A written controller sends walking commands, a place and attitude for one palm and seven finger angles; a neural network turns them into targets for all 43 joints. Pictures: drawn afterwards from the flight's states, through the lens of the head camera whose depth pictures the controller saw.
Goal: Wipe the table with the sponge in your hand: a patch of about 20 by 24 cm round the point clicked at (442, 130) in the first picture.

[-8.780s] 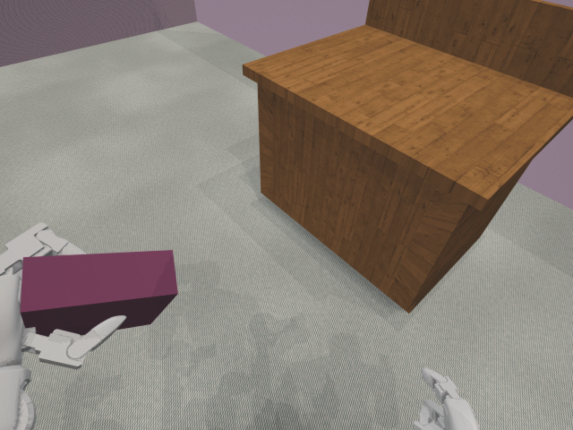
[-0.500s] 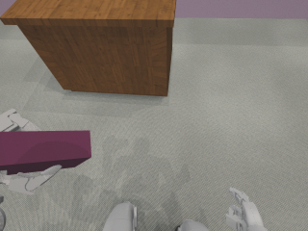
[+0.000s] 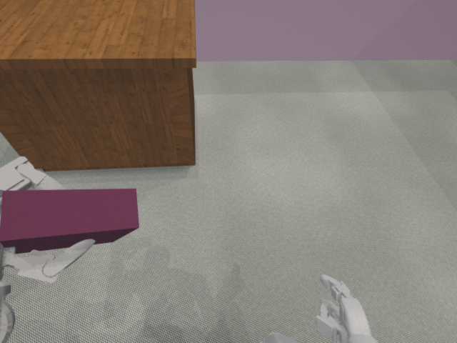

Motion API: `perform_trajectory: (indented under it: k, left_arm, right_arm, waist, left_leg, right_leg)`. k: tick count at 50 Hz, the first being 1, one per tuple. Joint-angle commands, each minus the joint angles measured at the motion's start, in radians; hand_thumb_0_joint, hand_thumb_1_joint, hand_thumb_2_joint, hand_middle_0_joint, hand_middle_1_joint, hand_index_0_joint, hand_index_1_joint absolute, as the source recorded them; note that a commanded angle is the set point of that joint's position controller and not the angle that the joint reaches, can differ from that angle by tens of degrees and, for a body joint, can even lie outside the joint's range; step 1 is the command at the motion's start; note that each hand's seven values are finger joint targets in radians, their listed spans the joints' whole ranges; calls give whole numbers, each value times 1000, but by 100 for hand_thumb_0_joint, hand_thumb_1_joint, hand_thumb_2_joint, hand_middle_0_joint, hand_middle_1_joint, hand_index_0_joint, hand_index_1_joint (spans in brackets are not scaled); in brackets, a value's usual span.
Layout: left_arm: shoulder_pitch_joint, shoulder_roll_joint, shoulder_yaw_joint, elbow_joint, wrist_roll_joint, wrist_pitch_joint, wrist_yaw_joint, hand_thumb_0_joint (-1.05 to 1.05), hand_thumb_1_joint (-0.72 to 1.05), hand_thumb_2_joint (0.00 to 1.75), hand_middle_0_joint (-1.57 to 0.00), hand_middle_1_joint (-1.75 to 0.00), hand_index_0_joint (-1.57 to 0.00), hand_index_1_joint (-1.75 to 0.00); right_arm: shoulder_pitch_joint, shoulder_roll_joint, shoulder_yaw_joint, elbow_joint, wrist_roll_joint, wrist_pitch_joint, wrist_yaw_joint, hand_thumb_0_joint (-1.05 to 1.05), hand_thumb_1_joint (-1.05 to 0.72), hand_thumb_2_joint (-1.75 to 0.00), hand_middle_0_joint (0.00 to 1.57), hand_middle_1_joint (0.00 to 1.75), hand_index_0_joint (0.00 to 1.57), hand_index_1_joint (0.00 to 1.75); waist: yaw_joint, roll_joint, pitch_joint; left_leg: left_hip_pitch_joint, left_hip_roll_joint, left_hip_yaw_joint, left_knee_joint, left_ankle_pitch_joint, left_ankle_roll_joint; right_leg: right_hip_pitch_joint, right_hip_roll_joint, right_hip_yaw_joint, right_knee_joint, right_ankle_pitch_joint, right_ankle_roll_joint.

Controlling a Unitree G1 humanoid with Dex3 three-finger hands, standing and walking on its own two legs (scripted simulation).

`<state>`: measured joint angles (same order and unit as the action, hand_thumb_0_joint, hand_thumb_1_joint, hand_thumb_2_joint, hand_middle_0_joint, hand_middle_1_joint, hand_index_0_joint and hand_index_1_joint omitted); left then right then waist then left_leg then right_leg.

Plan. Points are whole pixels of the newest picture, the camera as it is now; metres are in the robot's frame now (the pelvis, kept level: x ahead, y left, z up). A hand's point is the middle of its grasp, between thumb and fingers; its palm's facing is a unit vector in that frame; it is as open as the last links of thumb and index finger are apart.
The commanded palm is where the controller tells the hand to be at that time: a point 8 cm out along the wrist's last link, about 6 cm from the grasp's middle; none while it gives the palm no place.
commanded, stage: turn to face it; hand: left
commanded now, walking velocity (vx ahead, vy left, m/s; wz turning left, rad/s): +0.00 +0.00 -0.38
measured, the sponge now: (89, 221) +0.22 +0.22 +0.15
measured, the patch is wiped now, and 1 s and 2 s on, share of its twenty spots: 0.00 0.00 0.00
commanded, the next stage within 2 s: take the last steps up to it in 0.24 s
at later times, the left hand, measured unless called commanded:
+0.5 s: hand (110, 236) +0.20 +0.17 +0.17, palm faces +0.20 -0.83 -0.52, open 9.2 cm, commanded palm +0.15 +0.22 +0.18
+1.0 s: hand (100, 225) +0.21 +0.20 +0.16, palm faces +0.28 -0.84 -0.46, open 9.2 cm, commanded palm +0.16 +0.24 +0.18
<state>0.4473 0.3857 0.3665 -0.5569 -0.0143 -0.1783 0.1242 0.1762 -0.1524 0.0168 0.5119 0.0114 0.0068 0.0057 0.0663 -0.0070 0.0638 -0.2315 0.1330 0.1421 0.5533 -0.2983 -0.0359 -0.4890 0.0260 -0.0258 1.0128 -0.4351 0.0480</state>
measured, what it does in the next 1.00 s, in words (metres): steps on the spot: right foot, then left foot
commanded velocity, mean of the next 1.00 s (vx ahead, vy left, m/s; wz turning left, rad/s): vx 0.20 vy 0.10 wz -0.03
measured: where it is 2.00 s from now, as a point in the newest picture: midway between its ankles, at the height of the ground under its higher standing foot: outside the picture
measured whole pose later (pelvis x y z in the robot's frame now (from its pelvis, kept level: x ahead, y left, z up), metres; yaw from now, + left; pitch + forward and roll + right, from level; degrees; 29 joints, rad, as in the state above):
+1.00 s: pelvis -0.03 -0.02 +0.00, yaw -7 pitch +1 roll +0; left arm 0.49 0.35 0.35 -0.45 -0.01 -0.23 0.13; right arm 0.21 -0.20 0.00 0.66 0.00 -0.01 -0.04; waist 0.00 0.03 0.02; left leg -0.49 0.06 0.07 0.95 -0.36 -0.01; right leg -0.18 -0.10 -0.16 0.49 -0.32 0.03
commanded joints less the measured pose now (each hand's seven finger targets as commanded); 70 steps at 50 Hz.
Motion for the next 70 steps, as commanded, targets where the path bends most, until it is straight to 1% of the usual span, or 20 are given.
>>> perform_trajectory:
  k: [1,5,6,8,9,19,23,26,31,39,40,42,43,48,55,56,58,60,63,70]
  left_arm:
    - [-116,104,41,-178,-14,-59,21,0,10,130,-120,-160,-120,-160]
    - [-116,136,80,-138,-15,-57,18,0,10,130,-120,-160,-120,-160]
    - [-94,152,93,-133,-9,-57,19,0,10,130,-120,-160,-120,-160]
    - [-55,255,184,-167,-12,-74,36,0,10,130,-120,-160,-120,-160]
    - [-3,260,215,-135,-20,-79,42,0,10,130,-120,-160,-120,-160]
    - [192,218,260,-269,-38,-94,59,0,10,130,-120,-160,-120,-160]
    - [147,182,200,-214,-21,-85,67,0,10,130,-120,-160,-120,-160]
    - [95,177,175,-180,-3,-109,56,0,10,130,-120,-160,-120,-160]
    - [-114,119,48,-193,25,-113,33,0,10,130,-120,-160,-120,-160]
    - [-106,143,67,-117,14,-80,43,0,10,130,-120,-160,-120,-160]
    - [-98,147,80,-98,13,-78,44,0,10,130,-120,-160,-120,-160]
    - [-87,188,112,-69,4,-75,41,0,10,130,-120,-160,-120,-160]
    - [-116,219,139,-73,-16,-89,44,0,10,130,-120,-160,-120,-160]
    - [-2,160,133,-85,-13,-117,34,0,10,130,-120,-160,-120,-160]
    - [-70,169,120,-238,8,-120,60,0,10,130,-120,-160,-120,-160]
    - [-65,163,109,-248,5,-122,58,0,10,130,-120,-160,-120,-160]
    - [-86,173,117,-305,13,-144,66,0,10,130,-120,-160,-120,-160]
    - [-77,224,161,-232,7,-142,63,0,10,130,-120,-160,-120,-160]
    - [14,169,156,-284,-9,-140,49,0,10,130,-120,-160,-120,-160]
    - [89,144,147,-138,-26,-101,38,0,10,130,-120,-160,-120,-160]
  right_arm:
    - [-11,-187,-70,-120,15,-75,-1,0,-90,-90,20,30,20,30]
    - [-7,-185,-69,-112,10,-95,-4,0,-90,-90,20,30,20,30]
    - [6,-177,-69,-112,13,-94,-3,0,-90,-90,20,30,20,30]
    - [-54,-125,-47,-134,10,-91,-9,0,-90,-90,20,30,20,30]
    - [-88,-113,-31,-116,0,-85,-15,0,-90,-90,20,30,20,30]
    - [-81,-146,-69,-86,0,-53,-41,0,-90,-90,20,30,20,30]
    - [-16,-181,-89,-58,-3,-68,-58,0,-90,-90,20,30,20,30]
    - [-53,-193,-86,-71,-6,-79,-75,0,-90,-90,20,30,20,30]
    - [-36,-180,-81,-31,-3,-125,-59,0,-90,-90,20,30,20,30]
    - [-35,-156,-54,-22,-22,-119,-76,0,-90,-90,20,30,20,30]
    - [-36,-152,-55,-20,-22,-110,-75,0,-90,-90,20,30,20,30]
    - [-47,-117,-53,-42,-17,-85,-63,0,-90,-90,20,30,20,30]
    - [-81,-148,-58,-36,-19,-90,-63,0,-90,-90,20,30,20,30]
    - [-87,-137,-52,-26,-7,-63,-52,0,-90,-90,20,30,20,30]
    - [-44,-137,-87,-46,-15,-98,-76,0,-90,-90,20,30,20,30]
    - [-22,-153,-99,-50,-8,-102,-84,0,-90,-90,20,30,20,30]
    - [-17,-182,-114,-59,-6,-114,-76,0,-90,-90,20,30,20,30]
    - [-41,-164,-100,-33,-8,-122,-70,0,-90,-90,20,30,20,30]
    - [-37,-160,-109,-25,17,-142,-53,0,-90,-90,20,30,20,30]
    - [-35,-154,-77,-16,3,-140,-62,0,-90,-90,20,30,20,30]
  waist:
    - [-64,263,-56]
    - [-56,215,-123]
    - [-59,143,-160]
    - [-42,-248,-203]
    - [-32,-233,-210]
    - [-54,-98,-277]
    - [-90,-50,-232]
    - [-80,373,-96]
    - [-70,230,-49]
    - [-65,200,-86]
    - [-64,141,-106]
    - [-62,-226,-101]
    - [-55,-237,-63]
    - [-63,-133,-53]
    - [-67,-69,-171]
    - [-89,49,-205]
    - [-82,381,-267]
    - [-85,284,-191]
    - [-65,231,-184]
    - [-61,159,-177]
  left_leg:
    - [8,228,-44,-167,346,95]
    - [6,197,-16,3,314,51]
    - [-19,154,-1,108,253,29]
    - [-329,-43,3,457,-312,-37]
    - [-380,-31,-91,580,-328,-37]
    - [-179,-78,-71,223,-109,-6]
    - [71,-69,-71,-132,-41,41]
    - [30,273,-537,-366,-257,245]
    - [-49,101,-247,-312,-142,190]
    - [-108,72,-239,-247,-136,151]
    - [-173,52,-209,-163,-134,131]
    - [-456,-96,-64,257,-175,52]
    - [-517,-88,-106,467,-184,28]
    - [-411,-2,-119,370,-59,16]
    - [49,-133,98,-84,143,31]
    - [184,-92,33,-117,172,52]
    - [342,235,-430,-189,430,229]
    - [165,265,-465,-244,182,300]
    - [151,176,-251,-205,198,244]
    - [-12,140,-141,-193,57,174]
  right_leg:
    - [83,-23,-88,-211,-15,17]
    - [277,-7,-128,-499,161,5]
    - [336,-62,-67,-580,278,-25]
    - [516,-346,337,-587,1002,-184]
    - [516,-394,308,-569,1133,-212]
    - [417,-274,213,-602,652,-212]
    - [254,-214,167,-583,100,-136]
    - [-21,-22,-38,-80,-157,-48]
    - [49,-59,-97,-83,-4,-25]
    - [343,-65,-156,-557,19,-41]
    - [429,-105,-105,-620,62,-64]
    - [552,-428,384,-784,-43,-219]
    - [514,-535,470,-835,26,-264]
    - [402,-404,88,-738,360,-198]
    - [357,-278,-62,-459,557,-107]
    - [276,-248,-97,-288,513,-72]
    - [-35,-83,-99,162,-224,-23]
    - [-95,-147,-7,260,-193,-34]
    - [-93,-150,-59,105,-82,-16]
    - [206,-80,-163,-365,29,-13]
